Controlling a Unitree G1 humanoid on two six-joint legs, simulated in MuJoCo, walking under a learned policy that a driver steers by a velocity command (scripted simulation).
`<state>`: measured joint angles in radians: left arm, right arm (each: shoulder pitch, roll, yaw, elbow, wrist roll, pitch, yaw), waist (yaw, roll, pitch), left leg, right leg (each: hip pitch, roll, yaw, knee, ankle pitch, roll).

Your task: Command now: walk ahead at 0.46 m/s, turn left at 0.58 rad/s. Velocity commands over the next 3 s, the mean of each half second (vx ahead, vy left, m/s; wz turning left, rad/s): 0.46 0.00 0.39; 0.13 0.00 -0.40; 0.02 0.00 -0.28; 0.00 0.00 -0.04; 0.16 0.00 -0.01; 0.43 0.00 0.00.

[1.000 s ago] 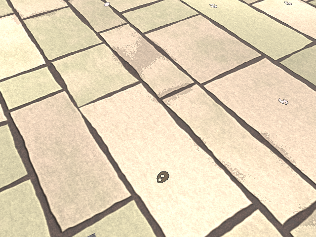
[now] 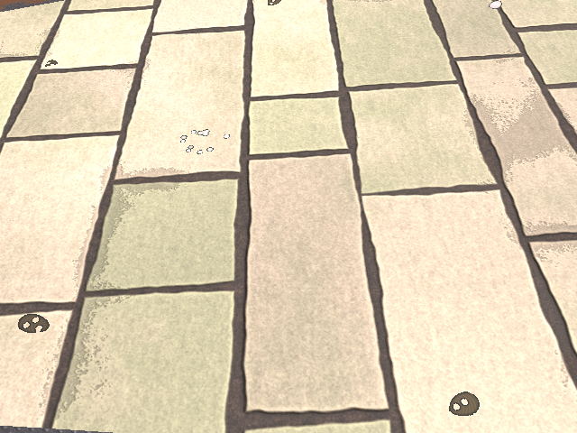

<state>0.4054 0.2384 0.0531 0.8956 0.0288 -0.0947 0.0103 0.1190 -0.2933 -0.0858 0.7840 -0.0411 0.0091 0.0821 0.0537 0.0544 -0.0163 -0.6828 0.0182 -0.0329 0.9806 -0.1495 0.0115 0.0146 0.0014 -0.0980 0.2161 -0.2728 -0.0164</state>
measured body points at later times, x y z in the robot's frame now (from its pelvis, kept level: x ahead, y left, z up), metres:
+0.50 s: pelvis +0.28 +0.07 +0.00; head +0.31 +0.08 +0.45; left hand +0.35 +0.34 -0.13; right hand +0.37 -0.18 -0.13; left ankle +0.21 +0.11 -0.74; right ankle +0.44 -0.05 -0.68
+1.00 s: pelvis +0.43 +0.07 -0.01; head +0.46 +0.05 +0.44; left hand +0.52 +0.35 -0.12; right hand +0.54 -0.19 -0.14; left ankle +0.47 +0.25 -0.68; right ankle +0.50 +0.02 -0.74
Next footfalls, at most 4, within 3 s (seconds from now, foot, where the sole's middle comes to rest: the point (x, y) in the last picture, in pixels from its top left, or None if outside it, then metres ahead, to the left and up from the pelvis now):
0.18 left None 0.25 0.12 -0.78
0.66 right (323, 418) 0.54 0.03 -0.78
1.24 left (243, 427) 0.51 0.21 -0.78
1.58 right None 0.44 0.01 -0.78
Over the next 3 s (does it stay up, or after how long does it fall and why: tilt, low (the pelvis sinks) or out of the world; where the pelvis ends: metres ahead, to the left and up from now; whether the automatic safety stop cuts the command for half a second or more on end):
stays up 0.76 0.06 -0.02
